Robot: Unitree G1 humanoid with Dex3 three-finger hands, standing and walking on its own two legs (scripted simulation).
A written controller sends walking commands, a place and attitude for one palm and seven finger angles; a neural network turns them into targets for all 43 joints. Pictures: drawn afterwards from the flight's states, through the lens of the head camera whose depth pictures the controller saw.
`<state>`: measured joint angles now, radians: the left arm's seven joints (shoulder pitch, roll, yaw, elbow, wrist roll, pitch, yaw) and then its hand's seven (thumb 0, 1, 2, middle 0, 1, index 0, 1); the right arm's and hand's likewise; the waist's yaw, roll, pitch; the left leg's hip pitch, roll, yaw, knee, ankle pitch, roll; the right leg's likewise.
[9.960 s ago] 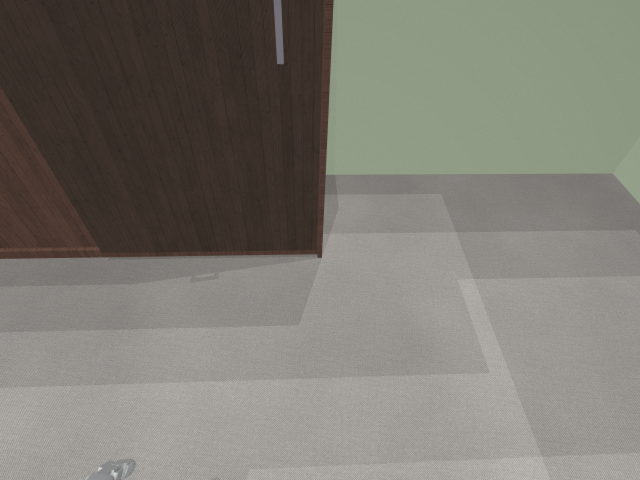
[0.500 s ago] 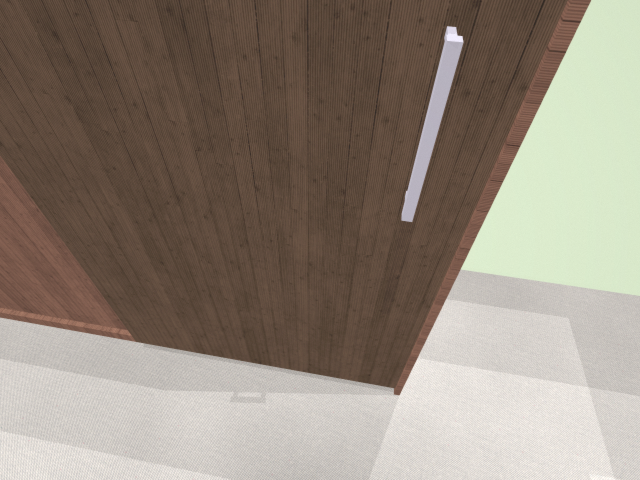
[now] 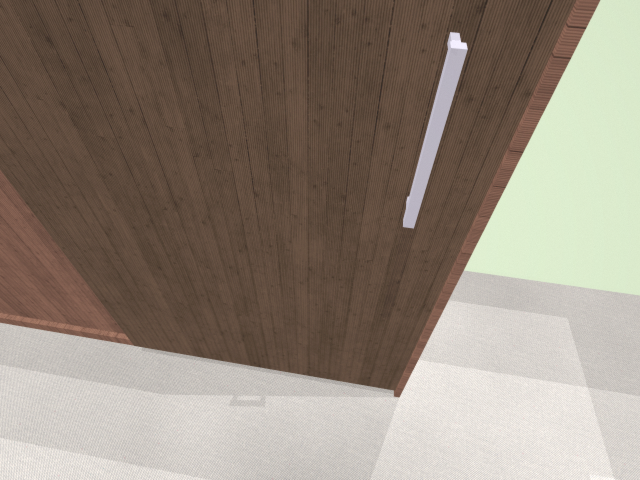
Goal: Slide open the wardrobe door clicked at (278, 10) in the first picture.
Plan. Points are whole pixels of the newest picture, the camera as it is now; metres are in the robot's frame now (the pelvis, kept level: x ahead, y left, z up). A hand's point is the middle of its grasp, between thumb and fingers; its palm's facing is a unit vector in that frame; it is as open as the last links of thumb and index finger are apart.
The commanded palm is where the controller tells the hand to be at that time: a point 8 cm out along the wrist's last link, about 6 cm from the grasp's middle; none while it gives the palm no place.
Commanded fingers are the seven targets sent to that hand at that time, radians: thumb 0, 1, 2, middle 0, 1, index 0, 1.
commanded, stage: look again from close up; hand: right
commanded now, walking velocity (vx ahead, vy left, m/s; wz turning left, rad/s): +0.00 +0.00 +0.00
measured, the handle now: (428, 144) +0.49 -0.10 +0.18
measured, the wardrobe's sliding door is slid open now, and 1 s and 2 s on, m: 0.00 0.00 0.00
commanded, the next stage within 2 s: raise the hand with hooked fingers in 0.58 s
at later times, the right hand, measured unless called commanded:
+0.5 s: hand out of the picture +0.04 -0.19 -0.17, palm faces +0.00 +0.97 -0.24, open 7.4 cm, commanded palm none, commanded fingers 0.00 -0.90 -0.90 0.20 0.30 0.20 0.30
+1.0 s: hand (497, 430) +0.19 -0.18 +0.00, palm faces +0.11 +0.99 -0.06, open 8.1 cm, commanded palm +0.13 -0.24 -0.02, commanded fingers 0.00 -0.50 -0.73 0.23 0.56 0.23 0.56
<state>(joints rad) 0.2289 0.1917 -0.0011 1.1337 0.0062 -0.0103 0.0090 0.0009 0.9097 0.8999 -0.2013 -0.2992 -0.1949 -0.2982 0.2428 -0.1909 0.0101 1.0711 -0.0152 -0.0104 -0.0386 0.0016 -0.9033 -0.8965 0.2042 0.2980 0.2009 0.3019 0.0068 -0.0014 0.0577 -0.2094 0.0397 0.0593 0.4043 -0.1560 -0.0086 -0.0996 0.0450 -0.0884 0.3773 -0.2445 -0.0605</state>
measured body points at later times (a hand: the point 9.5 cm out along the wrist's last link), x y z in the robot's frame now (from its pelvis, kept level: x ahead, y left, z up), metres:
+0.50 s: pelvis +0.01 +0.01 +0.00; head +0.02 +0.01 +0.45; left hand +0.03 +0.25 -0.15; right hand +0.04 -0.24 -0.15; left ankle +0.04 +0.12 -0.74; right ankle -0.02 -0.07 -0.74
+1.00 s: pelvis +0.00 +0.03 -0.05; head +0.02 +0.03 +0.40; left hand +0.21 +0.27 -0.10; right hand +0.18 -0.24 +0.01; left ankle +0.04 +0.12 -0.74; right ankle -0.02 -0.07 -0.74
